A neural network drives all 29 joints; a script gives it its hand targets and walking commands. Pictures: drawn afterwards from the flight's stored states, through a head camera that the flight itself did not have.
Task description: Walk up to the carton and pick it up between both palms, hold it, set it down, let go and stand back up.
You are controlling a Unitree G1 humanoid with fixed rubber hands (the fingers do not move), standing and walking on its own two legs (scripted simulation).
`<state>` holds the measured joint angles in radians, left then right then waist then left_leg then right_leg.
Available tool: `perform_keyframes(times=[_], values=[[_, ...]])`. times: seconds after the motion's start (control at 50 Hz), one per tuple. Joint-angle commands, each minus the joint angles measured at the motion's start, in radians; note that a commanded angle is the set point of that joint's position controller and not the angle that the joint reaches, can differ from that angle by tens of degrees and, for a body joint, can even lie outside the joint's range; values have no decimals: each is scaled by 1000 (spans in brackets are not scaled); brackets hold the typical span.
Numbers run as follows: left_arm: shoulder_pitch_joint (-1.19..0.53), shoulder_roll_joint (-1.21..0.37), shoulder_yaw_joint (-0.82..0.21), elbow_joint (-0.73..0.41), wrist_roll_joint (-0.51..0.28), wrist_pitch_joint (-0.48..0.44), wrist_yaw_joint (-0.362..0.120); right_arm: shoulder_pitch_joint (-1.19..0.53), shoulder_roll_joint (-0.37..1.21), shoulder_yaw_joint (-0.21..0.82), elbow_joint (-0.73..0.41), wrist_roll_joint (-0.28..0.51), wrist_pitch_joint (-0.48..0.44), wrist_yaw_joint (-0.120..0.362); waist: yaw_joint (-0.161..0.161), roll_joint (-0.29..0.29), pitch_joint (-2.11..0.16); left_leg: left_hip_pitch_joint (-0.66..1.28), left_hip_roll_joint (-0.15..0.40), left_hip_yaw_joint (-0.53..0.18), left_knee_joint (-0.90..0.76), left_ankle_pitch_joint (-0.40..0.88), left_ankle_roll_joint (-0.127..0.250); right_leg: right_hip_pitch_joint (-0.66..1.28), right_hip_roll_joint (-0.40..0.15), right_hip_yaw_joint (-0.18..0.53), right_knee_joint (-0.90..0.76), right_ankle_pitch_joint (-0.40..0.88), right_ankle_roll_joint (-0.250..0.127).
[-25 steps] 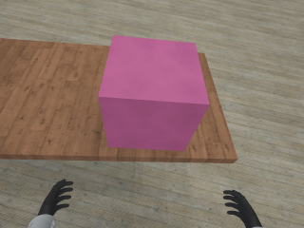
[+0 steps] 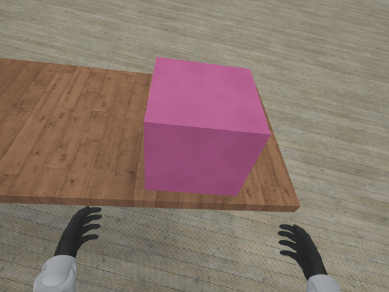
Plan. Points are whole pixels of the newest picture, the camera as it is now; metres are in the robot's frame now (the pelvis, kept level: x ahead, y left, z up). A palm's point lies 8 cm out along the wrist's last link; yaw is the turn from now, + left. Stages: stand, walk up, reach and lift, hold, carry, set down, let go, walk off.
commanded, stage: reach and lift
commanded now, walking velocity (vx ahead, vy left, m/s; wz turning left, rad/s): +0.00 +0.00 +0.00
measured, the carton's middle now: (198, 128) +0.52 -0.01 +0.02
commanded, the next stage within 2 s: none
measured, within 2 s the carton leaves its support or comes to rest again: neither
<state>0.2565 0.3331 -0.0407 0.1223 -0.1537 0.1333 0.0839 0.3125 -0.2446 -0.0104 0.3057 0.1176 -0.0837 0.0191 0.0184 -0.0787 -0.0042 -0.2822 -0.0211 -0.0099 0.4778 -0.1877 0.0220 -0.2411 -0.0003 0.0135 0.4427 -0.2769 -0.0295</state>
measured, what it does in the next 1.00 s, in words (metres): stands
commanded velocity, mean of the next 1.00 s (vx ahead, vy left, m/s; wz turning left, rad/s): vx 0.00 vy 0.00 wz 0.00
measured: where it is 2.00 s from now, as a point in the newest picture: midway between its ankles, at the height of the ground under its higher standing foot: outside the picture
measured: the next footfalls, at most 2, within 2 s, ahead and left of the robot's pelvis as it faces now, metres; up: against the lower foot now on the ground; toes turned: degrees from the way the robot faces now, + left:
none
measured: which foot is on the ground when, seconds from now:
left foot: down 0.00-1.00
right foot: down 0.00-1.00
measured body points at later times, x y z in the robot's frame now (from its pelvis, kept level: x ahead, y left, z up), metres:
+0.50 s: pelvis +0.05 -0.01 +0.00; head +0.08 -0.02 +0.45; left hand +0.26 +0.21 +0.01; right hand +0.26 -0.24 +0.00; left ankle +0.05 +0.08 -0.74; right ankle +0.03 -0.14 -0.74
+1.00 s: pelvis +0.03 -0.01 +0.00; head +0.06 -0.01 +0.45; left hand +0.33 +0.22 +0.07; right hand +0.32 -0.23 +0.05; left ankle +0.05 +0.08 -0.74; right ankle +0.03 -0.14 -0.74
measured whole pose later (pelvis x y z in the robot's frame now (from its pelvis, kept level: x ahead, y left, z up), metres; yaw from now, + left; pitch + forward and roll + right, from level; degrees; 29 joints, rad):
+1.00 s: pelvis +0.03 -0.01 +0.00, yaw +0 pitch +3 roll +0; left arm -0.03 0.34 0.00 0.05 -0.30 0.26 0.03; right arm 0.06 -0.24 -0.07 0.08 0.18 0.11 -0.03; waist 0.02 0.00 -0.02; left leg -0.26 -0.05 -0.01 0.37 -0.17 0.03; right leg -0.23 0.01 0.04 0.38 -0.21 0.01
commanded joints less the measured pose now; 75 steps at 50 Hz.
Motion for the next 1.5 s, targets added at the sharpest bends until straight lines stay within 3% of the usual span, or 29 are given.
perform_keyframes(times=[0.0, 0.04, 0.06, 0.08, 0.12, 0.16, 0.26, 0.36, 0.42, 0.46, 0.54, 0.58, 0.6, 0.62, 0.68, 0.74, 0.8, 0.82, 0.88, 0.9, 0.98, 1.06, 1.08, 1.12, 1.16, 1.24, 1.32, 1.42, 1.48], values=[[-96, 15, -75, -250, -53, -108, 74, -152, -168, -225, -236, 149, -76, 80, -36, 266, -128, 219, 151, -162, -293, -310, -108, 23, 15, -9, -83, 74, 9], [-119, 13, -63, -235, -47, -127, 80, -160, -192, -234, -211, 167, -95, 92, -29, 267, -149, 215, 141, -161, -272, -299, -104, 36, 12, 12, -97, 81, 11], [-99, 4, -75, -226, -57, -144, 75, -130, -173, -233, -182, 169, -101, 88, -43, 229, -150, 234, 139, -161, -266, -296, -101, 56, 14, 16, -98, 100, 11], [-95, 11, -50, -218, -55, -170, 73, -128, -166, -203, -225, 177, -110, 92, -22, 191, -171, 220, 118, -128, -252, -269, -91, 69, 9, 21, -106, 91, 15], [-28, 15, -40, -226, -52, -203, 65, -63, -138, -169, -284, 187, -129, 79, -14, 177, -172, 241, 101, -104, -235, -152, -82, 104, 8, 32, -119, 148, 12], [-37, 31, -20, -198, -58, -239, 54, -61, -129, -139, -317, 184, -142, 69, -8, 152, -166, 226, 88, -85, -221, -140, -73, 106, 4, 40, -122, 112, 16], [-85, 86, -8, -179, -124, -300, 23, -89, -108, -109, -391, 160, -156, 19, -13, 74, -204, 255, 38, 5, -141, 96, -63, 86, 5, 47, -133, 158, 13], [-100, 129, 48, -179, -163, -321, -17, -90, -115, -51, -424, 161, -144, -28, -4, 3, -266, 276, 1, 29, -91, 324, -44, 151, 9, 61, -101, 402, 41], [-25, 141, 81, -200, -171, -322, -51, -29, -107, -23, -476, 174, -142, -51, 17, -20, -282, 275, -6, 25, -89, 400, -45, 199, 12, 64, -91, 528, 54], [-33, 147, 85, -217, -180, -305, -72, -37, -107, -15, -491, 189, -138, -63, 6, -4, -298, 287, -9, 19, -77, 461, -52, 219, 11, 63, -94, 583, 55], [-46, 144, 110, -273, -164, -255, -88, -38, -132, -19, -466, 201, -109, -74, 18, 50, -282, 347, 0, 7, -87, 523, -68, 183, 29, 47, -119, 546, 46], [-61, 142, 95, -324, -180, -223, -93, -73, -165, -54, -523, 202, -102, -80, 3, 49, -298, 375, 11, 3, -83, 540, -74, 174, 41, 25, -129, 523, 41], [-161, 164, 106, -317, -182, -201, -93, -160, -162, -55, -517, 195, -88, -81, 7, 74, -311, 362, 7, 6, -85, 508, -75, 162, 40, 33, -136, 465, 37], [-105, 140, 105, -351, -178, -187, -81, -112, -161, -63, -520, 211, -75, -71, 20, 104, -294, 406, 26, 1, -104, 519, -84, 131, 45, 22, -152, 419, 26], [-224, 144, 91, -350, -198, -124, -72, -226, -190, -111, -561, 199, -32, -66, 0, 92, -279, 367, 39, 0, -121, 406, -81, 110, 50, 8, -167, 295, 13], [-320, 174, 133, -356, -196, -68, -57, -291, -190, -121, -587, 200, 16, -64, 16, 87, -260, 336, 40, 14, -140, 328, -67, 89, 44, 15, -172, 265, 21], [-443, 184, 133, -361, -189, -9, -45, -382, -199, -143, -530, 197, 75, -67, -2, 114, -261, 320, 45, 20, -146, 253, -64, 80, 36, 23, -170, 217, 16], [-475, 188, 144, -331, -187, 11, -41, -424, -210, -154, -549, 189, 85, -67, 7, 90, -279, 316, 51, 14, -158, 200, -57, 69, 37, 18, -166, 190, 18], [-602, 195, 134, -281, -196, 59, -40, -506, -217, -165, -504, 201, 131, -67, -14, 96, -291, 307, 55, 7, -161, 156, -46, 52, 28, 28, -161, 183, 19], [-583, 181, 149, -299, -189, 75, -34, -501, -221, -172, -502, 203, 135, -68, -2, 79, -315, 316, 58, 8, -164, 179, -46, 81, 33, 24, -156, 213, 18], [-716, 158, 154, -220, -159, 149, -37, -623, -236, -150, -359, 214, 207, -65, -14, 113, -286, 327, 62, 8, -161, 184, -47, 46, 31, 25, -157, 208, 12], [-827, 179, 193, -154, -136, 209, -58, -721, -268, -144, -282, 212, 258, -76, -30, 78, -312, 337, 49, 9, -140, 234, -39, 67, 33, 26, -151, 267, 27], [-809, 192, 226, -136, -124, 208, -64, -694, -266, -136, -285, 216, 265, -76, -11, 79, -316, 322, 42, 12, -141, 247, -33, 94, 30, 36, -147, 291, 25], [-832, 195, 235, -142, -100, 232, -73, -720, -281, -136, -249, 222, 284, -86, -21, 104, -330, 347, 38, 15, -128, 308, -44, 111, 30, 33, -141, 360, 26], [-919, 187, 229, -169, -98, 240, -71, -804, -287, -155, -261, 224, 291, -82, -27, 150, -372, 383, 49, 7, -121, 329, -61, 66, 39, 26, -144, 319, 20], [-961, 199, 203, -181, -121, 252, -76, -873, -297, -158, -282, 211, 298, -87, -56, 128, -438, 409, 53, -2, -90, 386, -62, 62, 44, 12, -135, 381, 29], [-1057, 203, 206, -135, -125, 276, -71, -963, -315, -178, -230, 214, 319, -81, -64, 119, -418, 384, 56, -15, -87, 382, -69, 44, 46, 7, -140, 340, 24], [-1222, 230, 223, -20, -121, 289, -60, -1128, -321, -185, -140, 182, 351, -78, -62, 88, -463, 311, 52, -17, -111, 248, -46, 53, 36, 11, -119, 322, 32], [-1237, 237, 229, 4, -123, 292, -67, -1150, -327, -158, -116, 189, 356, -83, -72, 64, -511, 340, 44, -13, -83, 364, -44, 91, 42, 5, -106, 435, 40]])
